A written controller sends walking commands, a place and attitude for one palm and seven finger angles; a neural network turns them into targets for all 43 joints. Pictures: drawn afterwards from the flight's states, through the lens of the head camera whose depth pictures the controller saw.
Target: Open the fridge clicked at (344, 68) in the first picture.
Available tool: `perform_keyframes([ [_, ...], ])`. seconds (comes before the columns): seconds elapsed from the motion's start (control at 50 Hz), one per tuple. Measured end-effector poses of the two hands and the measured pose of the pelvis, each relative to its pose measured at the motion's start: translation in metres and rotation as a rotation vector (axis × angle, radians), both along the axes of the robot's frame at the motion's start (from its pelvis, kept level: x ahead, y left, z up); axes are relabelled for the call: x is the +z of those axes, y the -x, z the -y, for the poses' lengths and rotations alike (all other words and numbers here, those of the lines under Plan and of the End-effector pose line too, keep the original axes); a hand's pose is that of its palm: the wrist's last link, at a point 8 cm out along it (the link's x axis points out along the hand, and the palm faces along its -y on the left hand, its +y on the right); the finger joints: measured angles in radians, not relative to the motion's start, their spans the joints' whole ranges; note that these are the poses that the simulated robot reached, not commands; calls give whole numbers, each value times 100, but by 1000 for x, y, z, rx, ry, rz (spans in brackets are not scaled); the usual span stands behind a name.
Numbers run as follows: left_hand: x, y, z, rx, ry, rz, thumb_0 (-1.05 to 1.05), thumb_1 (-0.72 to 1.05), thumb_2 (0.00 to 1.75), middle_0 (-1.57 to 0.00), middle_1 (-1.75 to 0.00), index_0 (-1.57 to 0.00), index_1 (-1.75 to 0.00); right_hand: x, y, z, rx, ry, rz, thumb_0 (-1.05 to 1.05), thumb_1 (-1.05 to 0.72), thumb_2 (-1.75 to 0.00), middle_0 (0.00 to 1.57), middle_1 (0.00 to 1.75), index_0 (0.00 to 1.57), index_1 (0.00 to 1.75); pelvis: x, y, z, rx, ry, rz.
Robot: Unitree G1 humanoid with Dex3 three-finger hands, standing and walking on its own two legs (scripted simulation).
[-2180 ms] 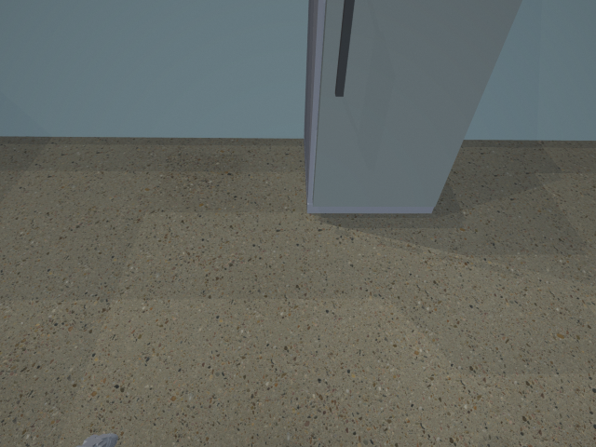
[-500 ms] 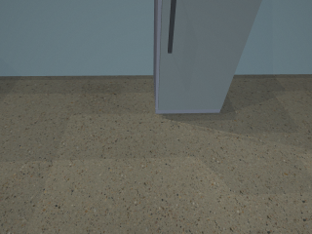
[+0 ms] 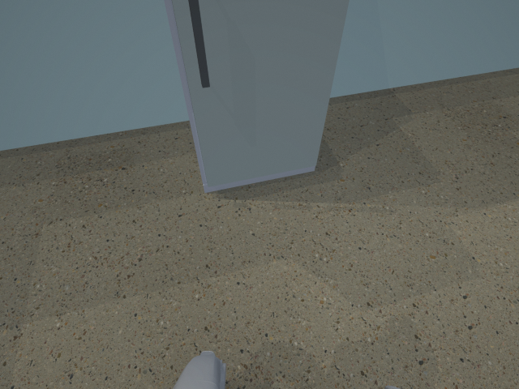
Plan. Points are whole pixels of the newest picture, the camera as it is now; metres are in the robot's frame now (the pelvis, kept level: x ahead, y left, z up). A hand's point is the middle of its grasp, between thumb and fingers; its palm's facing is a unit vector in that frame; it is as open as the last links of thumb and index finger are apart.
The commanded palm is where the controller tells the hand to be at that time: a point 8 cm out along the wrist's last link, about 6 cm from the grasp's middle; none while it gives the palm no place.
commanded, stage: walk to a spot facing it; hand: left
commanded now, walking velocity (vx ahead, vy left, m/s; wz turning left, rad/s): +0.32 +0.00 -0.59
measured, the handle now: (195, 20) +1.03 +0.30 +0.09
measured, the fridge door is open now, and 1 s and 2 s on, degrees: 0 0 0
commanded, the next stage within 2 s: none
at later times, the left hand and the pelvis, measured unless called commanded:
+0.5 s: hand (189, 258) +0.38 +0.20 -0.15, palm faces -0.32 -0.92 -0.23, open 7.4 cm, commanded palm none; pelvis +0.19 +0.05 +0.00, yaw -20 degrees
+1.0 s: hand (236, 229) +0.49 +0.11 -0.18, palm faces -0.52 -0.84 -0.17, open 7.4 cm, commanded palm none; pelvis +0.32 +0.00 -0.01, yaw -35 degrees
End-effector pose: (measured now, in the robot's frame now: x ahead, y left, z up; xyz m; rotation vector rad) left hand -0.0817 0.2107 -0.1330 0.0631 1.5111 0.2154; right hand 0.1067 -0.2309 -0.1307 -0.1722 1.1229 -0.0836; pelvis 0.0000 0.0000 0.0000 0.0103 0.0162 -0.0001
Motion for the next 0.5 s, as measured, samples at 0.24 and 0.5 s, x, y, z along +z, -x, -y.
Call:
perform_keyframes([
  [0.24,-33,-176,-96,-162,-36,61,1,90,90,-20,-30,-20,-30,7,-105,-46,-101,53,171,1,-90,-90,20,30,20,30,-21,-102,-52,-177,14,29],
  [0.5,13,-471,-39,-514,-11,415,1,91,90,-19,-30,-19,-30,-6,21,-48,-475,33,-255,1,-91,-90,20,30,20,30,-4,-194,-45,-343,0,25],
])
